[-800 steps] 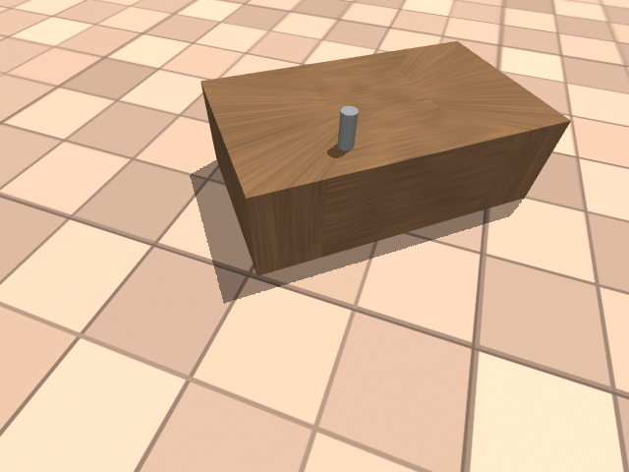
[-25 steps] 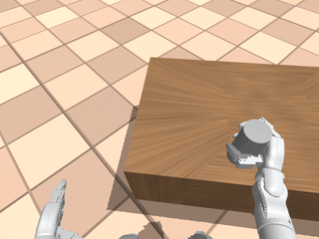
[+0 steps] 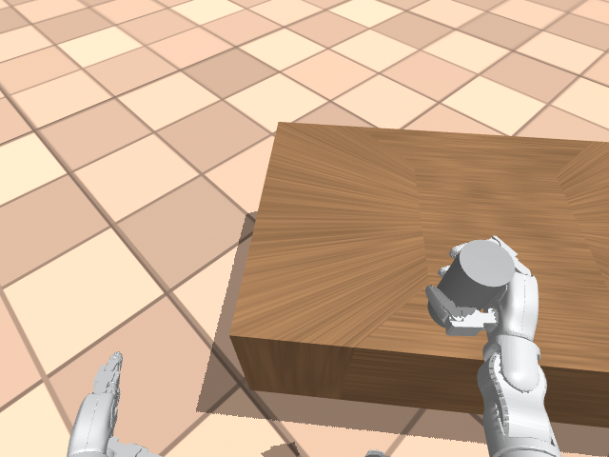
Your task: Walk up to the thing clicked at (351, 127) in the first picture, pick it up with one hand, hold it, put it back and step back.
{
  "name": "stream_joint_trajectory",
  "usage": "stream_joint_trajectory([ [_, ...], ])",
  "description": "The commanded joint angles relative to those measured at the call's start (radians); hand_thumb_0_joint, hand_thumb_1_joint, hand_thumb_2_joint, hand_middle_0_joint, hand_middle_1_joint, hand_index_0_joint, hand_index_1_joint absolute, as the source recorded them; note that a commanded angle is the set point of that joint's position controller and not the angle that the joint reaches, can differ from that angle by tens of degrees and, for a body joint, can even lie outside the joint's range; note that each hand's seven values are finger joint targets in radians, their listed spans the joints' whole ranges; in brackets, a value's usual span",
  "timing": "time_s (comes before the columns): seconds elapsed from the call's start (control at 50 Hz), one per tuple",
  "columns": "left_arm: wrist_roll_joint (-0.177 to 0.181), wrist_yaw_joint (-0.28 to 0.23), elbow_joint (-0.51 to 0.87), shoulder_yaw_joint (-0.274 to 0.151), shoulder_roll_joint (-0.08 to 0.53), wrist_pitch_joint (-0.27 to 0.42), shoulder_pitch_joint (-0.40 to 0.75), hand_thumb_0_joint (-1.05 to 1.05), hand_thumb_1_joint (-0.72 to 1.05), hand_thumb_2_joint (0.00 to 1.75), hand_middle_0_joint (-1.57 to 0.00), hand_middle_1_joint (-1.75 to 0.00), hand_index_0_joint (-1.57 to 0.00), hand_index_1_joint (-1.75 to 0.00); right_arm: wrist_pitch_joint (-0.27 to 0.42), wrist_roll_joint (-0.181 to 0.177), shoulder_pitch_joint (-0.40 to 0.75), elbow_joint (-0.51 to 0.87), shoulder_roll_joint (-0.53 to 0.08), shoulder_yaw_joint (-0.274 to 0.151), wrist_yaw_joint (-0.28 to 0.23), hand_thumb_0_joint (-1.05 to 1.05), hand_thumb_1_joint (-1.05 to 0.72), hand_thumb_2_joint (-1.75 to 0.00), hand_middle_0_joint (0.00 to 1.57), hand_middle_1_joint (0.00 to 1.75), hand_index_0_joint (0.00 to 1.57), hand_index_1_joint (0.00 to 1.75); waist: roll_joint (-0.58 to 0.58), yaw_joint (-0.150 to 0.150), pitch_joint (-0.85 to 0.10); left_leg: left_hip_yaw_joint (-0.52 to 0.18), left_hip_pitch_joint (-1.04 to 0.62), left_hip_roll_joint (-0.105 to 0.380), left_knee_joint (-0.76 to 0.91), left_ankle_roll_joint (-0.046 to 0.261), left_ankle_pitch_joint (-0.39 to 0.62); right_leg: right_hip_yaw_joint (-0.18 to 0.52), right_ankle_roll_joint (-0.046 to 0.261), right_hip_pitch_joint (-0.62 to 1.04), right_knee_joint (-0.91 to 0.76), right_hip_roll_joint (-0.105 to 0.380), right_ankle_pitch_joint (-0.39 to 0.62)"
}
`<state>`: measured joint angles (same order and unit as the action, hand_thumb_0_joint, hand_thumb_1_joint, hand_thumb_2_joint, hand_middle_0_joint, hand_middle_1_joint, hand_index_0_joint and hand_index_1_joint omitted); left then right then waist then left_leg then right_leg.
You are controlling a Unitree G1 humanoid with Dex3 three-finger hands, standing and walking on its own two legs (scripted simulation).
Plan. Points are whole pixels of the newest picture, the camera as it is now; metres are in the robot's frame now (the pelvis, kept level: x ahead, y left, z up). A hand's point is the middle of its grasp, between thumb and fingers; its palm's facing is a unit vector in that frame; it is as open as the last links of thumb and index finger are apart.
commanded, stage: hold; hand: right
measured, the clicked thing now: (465, 288) +0.33 -0.18 +0.05
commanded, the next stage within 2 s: none
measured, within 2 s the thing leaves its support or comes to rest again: neither
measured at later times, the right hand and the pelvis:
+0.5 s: hand (458, 295) +0.32 -0.17 +0.04, palm faces +0.23 +0.97 -0.01, open 8.5 cm; pelvis +0.00 +0.00 +0.00, yaw +0 degrees
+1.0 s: hand (451, 293) +0.33 -0.17 +0.03, palm faces +0.21 +0.98 +0.00, open 8.5 cm; pelvis +0.00 +0.00 +0.00, yaw +0 degrees
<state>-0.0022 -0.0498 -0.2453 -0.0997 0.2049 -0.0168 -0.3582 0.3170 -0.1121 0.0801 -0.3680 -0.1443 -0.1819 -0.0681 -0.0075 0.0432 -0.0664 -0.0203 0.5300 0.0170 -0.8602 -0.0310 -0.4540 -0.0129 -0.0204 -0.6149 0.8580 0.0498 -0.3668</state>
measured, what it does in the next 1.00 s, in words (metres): stands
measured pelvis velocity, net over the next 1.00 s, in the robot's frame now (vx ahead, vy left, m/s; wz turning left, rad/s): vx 0.00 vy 0.00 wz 0.00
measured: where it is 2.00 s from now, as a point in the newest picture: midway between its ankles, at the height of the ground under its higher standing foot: outside the picture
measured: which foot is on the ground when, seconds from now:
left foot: down 0.00-1.00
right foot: down 0.00-1.00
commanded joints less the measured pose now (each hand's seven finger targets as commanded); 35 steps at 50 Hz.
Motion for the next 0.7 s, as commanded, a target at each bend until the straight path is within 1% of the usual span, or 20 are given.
stream_joint_trajectory([
  [0.0, -0.002, -0.014, 0.143, -0.071, 0.145, 0.061, 0.033, 0.0, -0.54, 0.05, -0.05, -0.06, -0.05, -0.06, 0.1, -0.02, 0.329, 0.277, -0.11, -0.015, 0.008, 0.0, -0.33, -1.35, 1.32, 1.46, 1.36, 1.46, 0.025, 0.014, -0.246, 0.044, -0.007, -0.028, 0.14, 0.018, 0.273, -0.007, 0.025, 0.242, -0.125, -0.024, 0.183],
  [0.06, 0.001, -0.014, 0.168, -0.067, 0.144, 0.065, 0.055, 0.0, -0.54, 0.05, -0.05, -0.06, -0.05, -0.05, 0.092, -0.018, 0.321, 0.252, -0.126, -0.026, 0.015, 0.0, -0.35, -1.35, 1.32, 1.46, 1.36, 1.46, 0.007, 0.006, -0.23, 0.042, -0.021, -0.026, 0.159, 0.017, 0.235, -0.012, 0.024, 0.238, -0.133, -0.027, 0.147],
  [0.1, 0.001, -0.018, 0.124, -0.094, 0.159, 0.067, 0.046, 0.0, -0.54, 0.04, -0.05, -0.06, -0.06, -0.05, 0.092, -0.021, 0.338, 0.249, -0.107, -0.014, 0.014, 0.0, -0.34, -1.34, 1.31, 1.45, 1.35, 1.45, 0.001, 0.018, -0.226, 0.041, 0.003, -0.026, 0.161, 0.018, 0.207, -0.01, 0.025, 0.233, -0.137, -0.026, 0.114],
  [0.14, 0.002, -0.014, 0.125, -0.078, 0.144, 0.071, 0.038, 0.0, -0.54, 0.04, -0.05, -0.06, -0.05, -0.05, 0.098, -0.024, 0.345, 0.251, -0.127, -0.04, 0.018, 0.0, -0.34, -1.34, 1.31, 1.45, 1.36, 1.45, 0.009, 0.011, -0.228, 0.037, 0.003, -0.025, 0.166, 0.019, 0.197, -0.012, 0.025, 0.235, -0.137, -0.026, 0.107],
  [0.16, 0.003, -0.017, 0.152, -0.1, 0.173, 0.076, 0.062, 0.0, -0.54, 0.04, -0.05, -0.05, -0.05, -0.05, 0.094, -0.023, 0.316, 0.207, -0.129, -0.048, 0.019, 0.0, -0.33, -1.34, 1.31, 1.45, 1.36, 1.45, -0.013, 0.015, -0.241, 0.042, 0.003, -0.029, 0.162, 0.018, 0.207, -0.008, 0.026, 0.24, -0.138, -0.024, 0.116],
  [0.2, 0.002, -0.01, 0.123, -0.054, 0.117, 0.073, 0.033, 0.0, -0.54, 0.04, -0.05, -0.05, -0.05, -0.05, 0.109, -0.026, 0.341, 0.273, -0.103, -0.019, 0.018, 0.0, -0.34, -1.33, 1.31, 1.44, 1.35, 1.44, 0.0, 0.002, -0.254, 0.037, -0.019, -0.024, 0.161, 0.018, 0.219, -0.013, 0.025, 0.237, -0.132, -0.029, 0.131],
  [0.22, 0.0, -0.013, 0.172, -0.071, 0.147, 0.081, 0.069, 0.0, -0.54, 0.04, -0.05, -0.06, -0.05, -0.05, 0.112, -0.026, 0.315, 0.23, -0.119, -0.041, 0.015, 0.0, -0.33, -1.33, 1.31, 1.44, 1.35, 1.44, -0.013, 0.004, -0.252, 0.041, -0.02, -0.025, 0.161, 0.016, 0.217, -0.013, 0.024, 0.236, -0.129, -0.03, 0.131],
  [0.24, -0.001, -0.011, 0.135, -0.054, 0.122, 0.079, 0.052, 0.0, -0.54, 0.04, -0.05, -0.05, -0.05, -0.05, 0.123, -0.027, 0.334, 0.274, -0.111, -0.03, 0.013, 0.0, -0.33, -1.33, 1.31, 1.44, 1.35, 1.44, 0.009, -0.011, -0.275, 0.034, -0.037, -0.022, 0.154, 0.018, 0.235, -0.015, 0.023, 0.238, -0.125, -0.031, 0.148],
  [0.28, -0.002, -0.014, 0.167, -0.072, 0.151, 0.084, 0.066, 0.0, -0.54, 0.04, -0.05, -0.05, -0.05, -0.05, 0.138, -0.021, 0.345, 0.281, -0.167, -0.073, 0.007, 0.0, -0.34, -1.33, 1.31, 1.44, 1.35, 1.44, 0.01, -0.014, -0.313, 0.029, -0.06, -0.023, 0.15, 0.017, 0.26, -0.014, 0.023, 0.259, -0.119, -0.032, 0.172],
  [0.3, -0.004, -0.015, 0.158, -0.077, 0.155, 0.084, 0.071, 0.0, -0.54, 0.05, -0.05, -0.06, -0.05, -0.05, 0.139, -0.018, 0.305, 0.234, -0.162, -0.071, 0.005, 0.0, -0.33, -1.34, 1.32, 1.46, 1.36, 1.46, 0.015, -0.012, -0.291, 0.026, -0.059, -0.021, 0.151, 0.015, 0.281, -0.018, 0.024, 0.249, -0.114, -0.035, 0.189],
  [0.32, -0.007, -0.014, 0.11, -0.078, 0.15, 0.079, 0.038, 0.0, -0.54, 0.05, -0.05, -0.06, -0.05, -0.05, 0.144, -0.02, 0.32, 0.245, -0.134, -0.041, 0.007, 0.0, -0.33, -1.35, 1.32, 1.46, 1.37, 1.46, 0.027, 0.004, -0.277, 0.026, -0.036, -0.023, 0.143, 0.016, 0.29, -0.017, 0.025, 0.239, -0.108, -0.033, 0.192],
  [0.38, -0.007, -0.014, 0.172, -0.049, 0.125, 0.086, 0.084, 0.0, -0.55, 0.05, -0.05, -0.06, -0.05, -0.06, 0.161, -0.019, 0.343, 0.315, -0.16, -0.06, 0.0, 0.0, -0.3, -1.37, 1.32, 1.48, 1.37, 1.48, 0.042, -0.013, -0.321, 0.021, -0.066, -0.02, 0.147, 0.016, 0.301, -0.018, 0.025, 0.253, -0.106, -0.035, 0.206],
  [0.4, -0.008, -0.012, 0.156, -0.034, 0.101, 0.082, 0.067, 0.0, -0.55, 0.05, -0.05, -0.06, -0.05, -0.06, 0.163, -0.016, 0.34, 0.328, -0.134, -0.031, -0.001, 0.0, -0.31, -1.38, 1.33, 1.49, 1.38, 1.49, 0.043, -0.007, -0.325, 0.022, -0.071, -0.021, 0.142, 0.016, 0.317, -0.017, 0.025, 0.26, -0.105, -0.035, 0.217],
  [0.46, -0.009, -0.016, 0.1, -0.048, 0.122, 0.079, 0.037, 0.0, -0.55, 0.05, -0.05, -0.06, -0.06, -0.06, 0.15, -0.012, 0.308, 0.223, -0.118, -0.019, 0.001, 0.0, -0.32, -1.37, 1.32, 1.48, 1.37, 1.48, 0.041, 0.011, -0.253, 0.027, -0.027, -0.024, 0.142, 0.016, 0.311, -0.017, 0.023, 0.243, -0.108, -0.032, 0.21],
  [0.5, -0.008, -0.02, 0.134, -0.075, 0.151, 0.083, 0.055, 0.0, -0.55, 0.05, -0.05, -0.06, -0.06, -0.06, 0.151, -0.012, 0.362, 0.301, -0.139, -0.024, 0.007, 0.0, -0.32, -1.38, 1.32, 1.48, 1.37, 1.48, 0.057, 0.018, -0.314, 0.029, -0.031, -0.025, 0.141, 0.017, 0.317, -0.012, 0.022, 0.286, -0.111, -0.027, 0.221],
  [0.54, -0.007, -0.017, 0.131, -0.038, 0.115, 0.081, 0.044, 0.0, -0.56, 0.06, -0.06, -0.06, -0.05, -0.06, 0.134, -0.011, 0.338, 0.286, -0.101, 0.01, 0.012, 0.0, -0.32, -1.38, 1.32, 1.48, 1.37, 1.48, 0.054, 0.018, -0.256, 0.039, -0.005, -0.029, 0.15, 0.02, 0.267, -0.01, 0.02, 0.269, -0.132, -0.026, 0.177],
  [0.6, -0.003, -0.018, 0.111, -0.071, 0.146, 0.083, 0.032, 0.0, -0.55, 0.05, -0.05, -0.06, -0.05, -0.06, 0.12, -0.019, 0.328, 0.24, -0.126, -0.031, 0.013, 0.0, -0.36, -1.36, 1.32, 1.46, 1.37, 1.46, 0.027, 0.018, -0.24, 0.048, -0.004, -0.031, 0.162, 0.017, 0.225, -0.004, 0.021, 0.261, -0.148, -0.024, 0.133],
  [0.62, -0.002, -0.014, 0.098, -0.054, 0.128, 0.079, 0.017, 0.0, -0.55, 0.05, -0.05, -0.06, -0.05, -0.06, 0.12, -0.02, 0.35, 0.269, -0.134, -0.038, 0.015, 0.0, -0.34, -1.36, 1.32, 1.47, 1.37, 1.47, 0.038, 0.009, -0.257, 0.045, -0.011, -0.03, 0.158, 0.019, 0.236, -0.005, 0.019, 0.27, -0.148, -0.023, 0.148],
  [0.64, 0.0, -0.018, 0.133, -0.082, 0.158, 0.081, 0.031, 0.0, -0.55, 0.05, -0.05, -0.06, -0.05, -0.06, 0.112, -0.023, 0.328, 0.227, -0.146, -0.051, 0.017, 0.0, -0.34, -1.35, 1.32, 1.46, 1.36, 1.46, 0.013, 0.022, -0.239, 0.044, -0.02, -0.028, 0.168, 0.016, 0.241, -0.008, 0.023, 0.256, -0.144, -0.027, 0.15],
  [0.68, 0.002, -0.015, 0.1, -0.075, 0.141, 0.075, 0.026, 0.0, -0.55, 0.05, -0.05, -0.06, -0.05, -0.06, 0.1, -0.028, 0.301, 0.198, -0.115, -0.044, 0.018, 0.0, -0.34, -1.34, 1.31, 1.45, 1.36, 1.45, -0.017, 0.013, -0.215, 0.046, -0.018, -0.027, 0.16, 0.015, 0.256, -0.008, 0.027, 0.23, -0.142, -0.027, 0.166],
])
